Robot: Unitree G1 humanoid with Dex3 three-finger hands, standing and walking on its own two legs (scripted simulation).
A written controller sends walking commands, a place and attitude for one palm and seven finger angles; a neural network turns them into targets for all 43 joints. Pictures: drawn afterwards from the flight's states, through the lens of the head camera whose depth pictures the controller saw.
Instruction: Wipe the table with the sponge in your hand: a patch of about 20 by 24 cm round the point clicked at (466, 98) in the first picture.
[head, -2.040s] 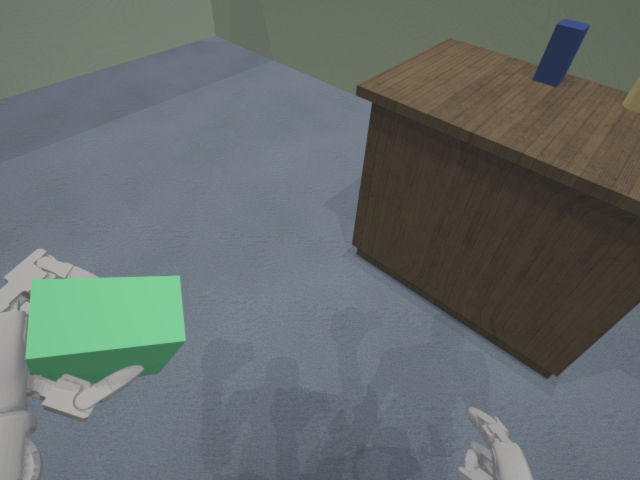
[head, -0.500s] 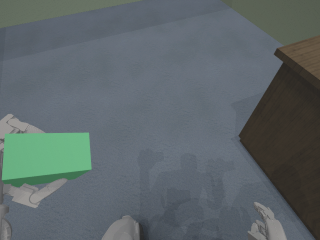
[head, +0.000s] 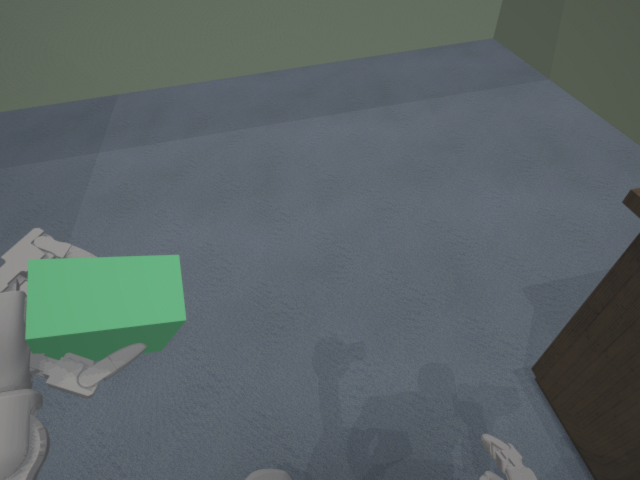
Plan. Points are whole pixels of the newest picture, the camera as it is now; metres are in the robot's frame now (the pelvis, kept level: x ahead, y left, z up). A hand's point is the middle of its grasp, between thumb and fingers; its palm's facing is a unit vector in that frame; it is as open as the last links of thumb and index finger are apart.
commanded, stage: walk to a spot facing it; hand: left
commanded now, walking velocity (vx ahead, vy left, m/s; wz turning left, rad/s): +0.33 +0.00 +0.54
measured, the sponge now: (128, 311) +0.23 +0.21 +0.17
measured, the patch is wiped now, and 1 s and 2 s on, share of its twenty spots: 0.00 0.00 0.00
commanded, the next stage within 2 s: none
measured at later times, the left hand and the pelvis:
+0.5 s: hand (93, 237) +0.31 +0.28 +0.18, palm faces +0.53 -0.73 -0.44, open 10.6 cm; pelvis +0.12 +0.00 +0.00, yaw +12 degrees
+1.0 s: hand (135, 251) +0.29 +0.23 +0.18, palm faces +0.69 -0.57 -0.46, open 10.6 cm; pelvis +0.21 -0.07 +0.02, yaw +30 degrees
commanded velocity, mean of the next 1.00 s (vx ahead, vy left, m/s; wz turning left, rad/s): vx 0.16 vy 0.00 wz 0.60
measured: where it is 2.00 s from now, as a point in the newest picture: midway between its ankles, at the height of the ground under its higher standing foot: outside the picture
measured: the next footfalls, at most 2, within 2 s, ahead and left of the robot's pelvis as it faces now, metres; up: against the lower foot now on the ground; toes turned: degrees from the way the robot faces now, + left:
left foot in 0.38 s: +0.19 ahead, +0.12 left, +0.00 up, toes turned +18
right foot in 0.78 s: +0.30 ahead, -0.13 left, +0.00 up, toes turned +14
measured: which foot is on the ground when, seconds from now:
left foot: up 0.00-0.36, down 0.38-0.78, up 0.80-1.00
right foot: down 0.00-0.36, up 0.38-0.76, down 0.78-1.00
